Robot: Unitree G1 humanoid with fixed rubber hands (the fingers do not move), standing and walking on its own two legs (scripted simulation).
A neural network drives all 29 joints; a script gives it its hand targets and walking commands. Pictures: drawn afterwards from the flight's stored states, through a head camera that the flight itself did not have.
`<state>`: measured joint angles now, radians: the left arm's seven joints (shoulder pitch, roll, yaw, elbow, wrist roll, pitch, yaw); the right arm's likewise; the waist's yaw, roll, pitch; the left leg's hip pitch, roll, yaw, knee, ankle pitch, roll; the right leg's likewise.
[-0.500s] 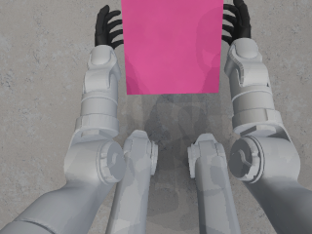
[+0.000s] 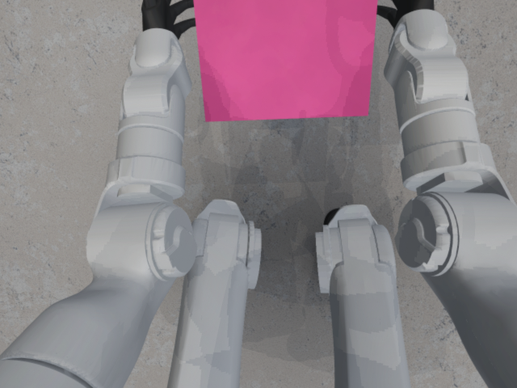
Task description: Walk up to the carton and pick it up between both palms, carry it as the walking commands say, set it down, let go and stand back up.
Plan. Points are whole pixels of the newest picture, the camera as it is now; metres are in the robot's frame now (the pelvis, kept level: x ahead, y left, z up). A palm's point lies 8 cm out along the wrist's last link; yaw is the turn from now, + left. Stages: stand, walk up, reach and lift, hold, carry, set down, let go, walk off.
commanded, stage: set down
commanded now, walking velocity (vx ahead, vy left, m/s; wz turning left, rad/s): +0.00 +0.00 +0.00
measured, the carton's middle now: (280, 6) +0.58 +0.02 -0.24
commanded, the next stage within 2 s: none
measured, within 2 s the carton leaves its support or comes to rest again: rests again in 1.32 s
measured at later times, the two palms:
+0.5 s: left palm (172, 36) +0.53 +0.16 -0.18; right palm (401, 18) +0.55 -0.13 -0.18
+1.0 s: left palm (170, 34) +0.53 +0.17 -0.19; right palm (398, 16) +0.55 -0.13 -0.19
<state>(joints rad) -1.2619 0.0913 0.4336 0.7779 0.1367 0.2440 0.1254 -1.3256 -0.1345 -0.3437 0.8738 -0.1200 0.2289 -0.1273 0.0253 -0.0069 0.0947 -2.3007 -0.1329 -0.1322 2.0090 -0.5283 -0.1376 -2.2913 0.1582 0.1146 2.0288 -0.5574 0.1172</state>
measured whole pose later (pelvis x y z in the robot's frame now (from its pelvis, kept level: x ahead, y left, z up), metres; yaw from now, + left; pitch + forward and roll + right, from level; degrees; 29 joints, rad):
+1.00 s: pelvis +0.01 +0.00 -0.03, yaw +1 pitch +41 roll +1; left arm -1.34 0.17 0.41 0.92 0.09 0.19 0.07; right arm -1.41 -0.19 -0.33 1.00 -0.09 0.17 -0.07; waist 0.02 0.00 0.26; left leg -2.27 -0.09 -0.09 2.14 -0.58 -0.11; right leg -2.26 0.11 0.09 2.17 -0.62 0.08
